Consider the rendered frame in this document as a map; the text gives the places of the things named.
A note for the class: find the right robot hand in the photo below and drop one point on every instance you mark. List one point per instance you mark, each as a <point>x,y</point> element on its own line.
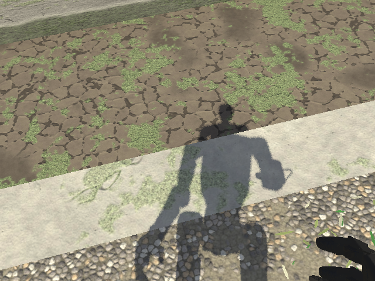
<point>353,249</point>

